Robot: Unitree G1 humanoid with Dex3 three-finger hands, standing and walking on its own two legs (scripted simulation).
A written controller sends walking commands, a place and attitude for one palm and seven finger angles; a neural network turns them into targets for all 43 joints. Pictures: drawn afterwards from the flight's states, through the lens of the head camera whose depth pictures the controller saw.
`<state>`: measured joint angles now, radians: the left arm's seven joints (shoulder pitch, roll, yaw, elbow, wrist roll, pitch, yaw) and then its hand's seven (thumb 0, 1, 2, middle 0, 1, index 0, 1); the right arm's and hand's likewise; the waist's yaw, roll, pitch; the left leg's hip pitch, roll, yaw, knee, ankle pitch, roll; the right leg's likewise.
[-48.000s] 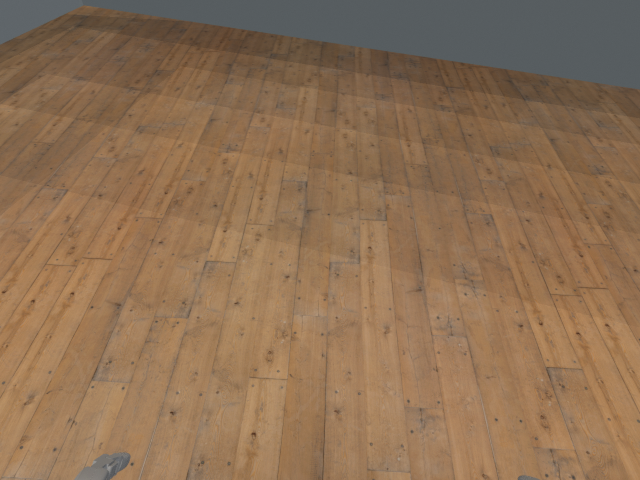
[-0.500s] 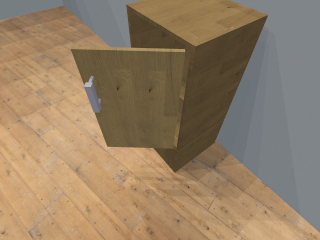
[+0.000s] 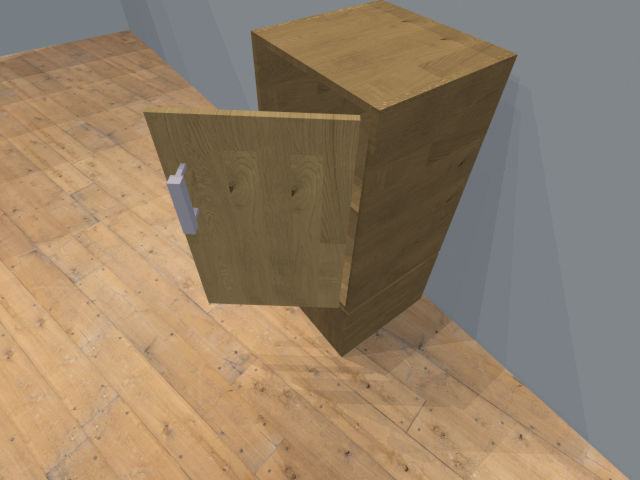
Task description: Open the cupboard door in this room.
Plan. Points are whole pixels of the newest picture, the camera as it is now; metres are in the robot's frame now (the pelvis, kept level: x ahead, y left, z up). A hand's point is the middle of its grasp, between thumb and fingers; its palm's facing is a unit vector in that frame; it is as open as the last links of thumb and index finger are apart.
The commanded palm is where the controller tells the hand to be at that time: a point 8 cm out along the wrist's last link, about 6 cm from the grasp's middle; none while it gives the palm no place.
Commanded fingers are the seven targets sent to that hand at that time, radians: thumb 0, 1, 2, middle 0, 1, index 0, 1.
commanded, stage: look again from close up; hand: left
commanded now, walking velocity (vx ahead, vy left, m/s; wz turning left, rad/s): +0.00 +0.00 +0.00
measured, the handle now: (186, 198) +0.61 +0.30 -0.04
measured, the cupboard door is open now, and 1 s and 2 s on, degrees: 51 51 51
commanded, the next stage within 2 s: shuffle to correct the standing spot in 0.54 s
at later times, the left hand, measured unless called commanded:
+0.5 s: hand out of the picture +0.05 +0.26 -0.16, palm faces +0.03 -0.96 -0.28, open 7.3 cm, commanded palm none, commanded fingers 0.00 0.90 0.90 -0.20 -0.30 -0.20 -0.30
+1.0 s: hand out of the picture -0.07 +0.23 -0.20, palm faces +0.08 -0.99 -0.14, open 7.3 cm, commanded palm none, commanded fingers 0.00 0.90 0.90 -0.20 -0.30 -0.20 -0.30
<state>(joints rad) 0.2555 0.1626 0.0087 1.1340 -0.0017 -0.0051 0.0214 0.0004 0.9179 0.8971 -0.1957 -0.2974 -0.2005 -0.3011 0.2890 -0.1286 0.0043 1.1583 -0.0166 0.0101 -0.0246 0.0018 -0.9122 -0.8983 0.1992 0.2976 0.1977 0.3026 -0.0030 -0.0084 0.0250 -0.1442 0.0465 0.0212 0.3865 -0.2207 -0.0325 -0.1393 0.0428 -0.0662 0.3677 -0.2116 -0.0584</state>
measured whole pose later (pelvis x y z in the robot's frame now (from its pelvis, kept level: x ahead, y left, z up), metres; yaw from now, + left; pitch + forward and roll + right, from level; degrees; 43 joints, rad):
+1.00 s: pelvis -0.01 +0.07 -0.01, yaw +1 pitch -2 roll -2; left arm 0.44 0.16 0.02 1.10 0.02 0.01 0.01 0.00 0.91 0.90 -0.20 -0.30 -0.20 -0.30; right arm 0.38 -0.17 -0.01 1.11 -0.02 0.02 0.00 0.00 -0.91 -0.90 0.20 0.30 0.20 0.30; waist 0.01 -0.02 0.01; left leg -0.23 -0.01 0.06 0.60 -0.33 0.06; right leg -0.20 -0.03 -0.05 0.53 -0.30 0.01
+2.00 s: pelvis +0.07 +0.11 +0.00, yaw +0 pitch -1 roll -1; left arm 0.32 0.19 0.05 1.05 0.02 0.05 0.02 0.00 0.92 0.90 -0.19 -0.30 -0.20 -0.30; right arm 0.23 -0.15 -0.04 1.02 -0.03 0.00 -0.03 0.00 -0.93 -0.90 0.20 0.30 0.20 0.30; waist 0.00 -0.02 0.02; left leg -0.25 0.01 0.10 0.45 -0.19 0.06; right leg -0.24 -0.02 -0.03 0.66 -0.41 0.02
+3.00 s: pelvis +0.04 +0.11 +0.00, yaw +0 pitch -1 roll +0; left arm 0.40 0.09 0.01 1.12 0.02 -0.01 0.04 0.00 0.91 0.90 -0.19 -0.30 -0.20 -0.30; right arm 0.30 -0.10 -0.02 1.15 -0.01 0.01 -0.03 0.02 -0.93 -0.90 0.20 0.30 0.20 0.30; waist 0.01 -0.01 0.03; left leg -0.27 0.01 0.10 0.40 -0.11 0.04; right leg -0.16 -0.01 -0.04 0.43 -0.25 0.00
